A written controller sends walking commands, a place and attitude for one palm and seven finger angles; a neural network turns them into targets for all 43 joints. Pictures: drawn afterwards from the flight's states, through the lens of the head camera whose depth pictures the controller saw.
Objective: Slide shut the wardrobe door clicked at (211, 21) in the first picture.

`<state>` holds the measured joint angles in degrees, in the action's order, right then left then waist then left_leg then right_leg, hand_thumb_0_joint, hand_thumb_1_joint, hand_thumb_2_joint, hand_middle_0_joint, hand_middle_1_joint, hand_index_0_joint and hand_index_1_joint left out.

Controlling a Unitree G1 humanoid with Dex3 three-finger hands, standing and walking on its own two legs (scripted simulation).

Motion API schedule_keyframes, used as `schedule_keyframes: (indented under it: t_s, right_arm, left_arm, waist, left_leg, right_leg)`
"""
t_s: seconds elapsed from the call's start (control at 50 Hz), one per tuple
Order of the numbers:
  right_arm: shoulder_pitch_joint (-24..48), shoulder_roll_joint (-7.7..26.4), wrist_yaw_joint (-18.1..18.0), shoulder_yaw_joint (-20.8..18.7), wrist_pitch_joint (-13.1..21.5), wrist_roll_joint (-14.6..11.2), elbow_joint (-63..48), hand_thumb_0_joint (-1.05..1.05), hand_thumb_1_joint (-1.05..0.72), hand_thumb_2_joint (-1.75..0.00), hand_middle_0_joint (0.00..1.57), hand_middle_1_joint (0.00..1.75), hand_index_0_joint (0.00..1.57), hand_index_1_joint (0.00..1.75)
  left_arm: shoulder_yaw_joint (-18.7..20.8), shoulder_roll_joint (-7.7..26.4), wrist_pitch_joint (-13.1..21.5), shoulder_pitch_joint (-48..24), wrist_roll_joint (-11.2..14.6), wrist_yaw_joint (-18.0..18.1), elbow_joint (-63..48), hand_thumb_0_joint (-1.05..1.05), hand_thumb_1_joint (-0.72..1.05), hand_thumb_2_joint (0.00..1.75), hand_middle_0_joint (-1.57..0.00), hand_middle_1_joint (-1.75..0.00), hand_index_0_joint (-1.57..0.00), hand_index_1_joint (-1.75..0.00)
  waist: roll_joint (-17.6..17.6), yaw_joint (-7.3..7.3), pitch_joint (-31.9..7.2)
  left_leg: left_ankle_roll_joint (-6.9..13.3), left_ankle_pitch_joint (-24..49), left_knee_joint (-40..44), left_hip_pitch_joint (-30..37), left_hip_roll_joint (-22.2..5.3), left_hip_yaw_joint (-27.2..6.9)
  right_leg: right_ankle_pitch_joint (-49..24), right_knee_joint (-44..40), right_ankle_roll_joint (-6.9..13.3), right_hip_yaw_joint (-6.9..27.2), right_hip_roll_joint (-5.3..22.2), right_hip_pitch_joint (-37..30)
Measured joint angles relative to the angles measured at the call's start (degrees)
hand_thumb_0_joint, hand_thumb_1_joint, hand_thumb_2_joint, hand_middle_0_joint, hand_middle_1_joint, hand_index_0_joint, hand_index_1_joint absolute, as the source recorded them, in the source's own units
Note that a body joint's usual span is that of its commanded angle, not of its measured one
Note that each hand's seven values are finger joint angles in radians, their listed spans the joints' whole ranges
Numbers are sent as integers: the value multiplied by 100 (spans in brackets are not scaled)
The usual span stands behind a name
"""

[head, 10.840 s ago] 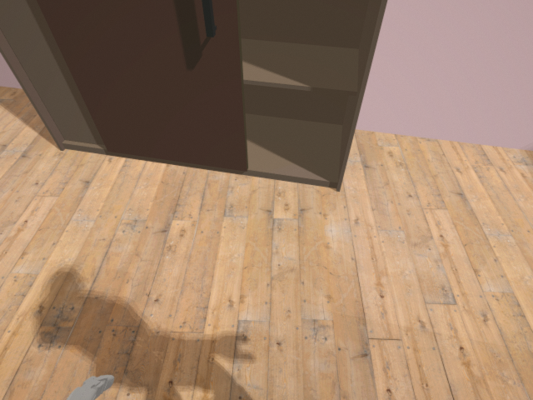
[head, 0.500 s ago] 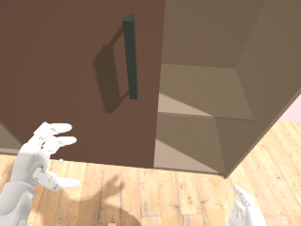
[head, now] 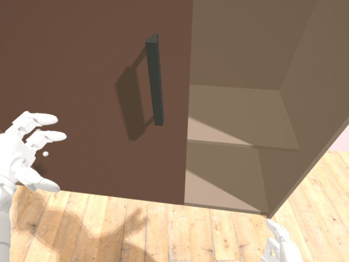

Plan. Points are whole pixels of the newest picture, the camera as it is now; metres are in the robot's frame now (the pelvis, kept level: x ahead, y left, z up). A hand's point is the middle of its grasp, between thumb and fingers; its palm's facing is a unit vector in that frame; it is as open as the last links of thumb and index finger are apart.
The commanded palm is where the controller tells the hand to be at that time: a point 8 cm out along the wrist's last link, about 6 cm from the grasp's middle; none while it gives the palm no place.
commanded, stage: raise the hand with hooked fingers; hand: left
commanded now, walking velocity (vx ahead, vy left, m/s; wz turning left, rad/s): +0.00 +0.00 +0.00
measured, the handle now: (157, 83) +0.55 +0.10 +0.13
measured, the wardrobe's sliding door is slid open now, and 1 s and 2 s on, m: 0.48 0.48 0.48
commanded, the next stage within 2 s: move the hooked fingers beside the handle in 0.42 s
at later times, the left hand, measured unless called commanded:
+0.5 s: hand (61, 161) +0.27 +0.26 +0.13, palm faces +0.02 -1.00 -0.08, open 14.0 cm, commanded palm +0.24 +0.31 +0.13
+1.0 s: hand (88, 133) +0.35 +0.23 +0.13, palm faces -0.01 -1.00 -0.04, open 14.0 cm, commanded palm +0.32 +0.28 +0.13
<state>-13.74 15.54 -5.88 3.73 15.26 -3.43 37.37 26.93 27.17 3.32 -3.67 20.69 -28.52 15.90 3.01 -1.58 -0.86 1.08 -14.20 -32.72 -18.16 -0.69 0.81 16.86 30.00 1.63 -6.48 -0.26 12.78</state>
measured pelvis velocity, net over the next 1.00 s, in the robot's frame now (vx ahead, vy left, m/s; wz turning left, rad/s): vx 0.01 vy -0.01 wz -0.03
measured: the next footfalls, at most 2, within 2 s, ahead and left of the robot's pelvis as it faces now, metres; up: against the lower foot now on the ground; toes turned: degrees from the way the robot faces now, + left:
none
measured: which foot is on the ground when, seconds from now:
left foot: down 0.00-1.00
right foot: down 0.00-1.00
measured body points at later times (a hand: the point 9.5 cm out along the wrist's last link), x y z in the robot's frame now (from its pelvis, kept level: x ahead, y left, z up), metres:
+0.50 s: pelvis +0.00 -0.01 +0.00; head -0.01 -0.03 +0.45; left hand +0.26 +0.31 +0.14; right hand +0.16 -0.26 -0.08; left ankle +0.03 +0.11 -0.73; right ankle -0.01 -0.10 -0.73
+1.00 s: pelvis +0.01 -0.01 +0.00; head +0.03 -0.02 +0.45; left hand +0.35 +0.29 +0.13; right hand +0.15 -0.26 -0.09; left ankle +0.03 +0.11 -0.73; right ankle -0.01 -0.10 -0.73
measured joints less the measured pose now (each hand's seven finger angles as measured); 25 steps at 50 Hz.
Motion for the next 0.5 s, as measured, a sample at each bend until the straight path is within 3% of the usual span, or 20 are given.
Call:
schedule_keyframes:
  t_s: [0.1, 0.22, 0.3, 0.42, 0.5]
  right_arm:
    - [-48, 98, 57, -88, 5, -12, -42, 1, -90, -89, 20, 30, 21, 30]
    - [-112, 81, 54, -157, 80, 32, 6, 1, -90, -89, 20, 30, 20, 30]
    - [-114, 52, 21, -151, 98, 18, 34, 1, -90, -89, 20, 30, 20, 30]
    - [-49, 72, -16, -133, 123, -8, 17, 1, -90, -89, 20, 30, 20, 30]
    - [-21, 45, -16, -124, 159, 4, 36, 1, -90, -89, 20, 30, 20, 30]
  left_arm:
    - [-94, -59, -154, 188, -3, -164, 69, -1, -50, 30, -30, -120, -30, -120]
    - [-39, -342, 183, 394, -18, 49, -235, -1, -50, 30, -30, -120, -30, -120]
    - [45, -302, 233, 280, -38, 155, -95, -1, -50, 30, -30, -120, -30, -120]
    - [-86, -223, 75, 235, -87, 45, 53, -1, -50, 30, -30, -120, -30, -120]
    - [-84, -284, 152, 306, -44, 10, -15, -1, -50, 30, -30, -120, -30, -120]
  waist:
    - [40, 75, -18]
    - [-35, 96, -20]
    - [-47, 87, 1]
    - [38, 78, 52]
    - [49, 78, 15]
  left_leg:
    - [-10, 31, 41, -42, -27, 64]
    - [-41, 26, 73, 48, -61, 90]
    - [-65, 40, 91, 93, -74, 68]
    - [-71, 68, 92, 48, -78, 53]
    - [-72, 61, 95, 36, -79, 67]
  right_leg:
    - [-24, 16, 11, 66, -20, 96]
    - [-15, 13, 40, 97, -53, 34]
    - [-18, -2, 63, 77, -69, -16]
    - [-39, 0, 69, 63, -74, 28]
    - [-28, 12, 68, 78, -74, 51]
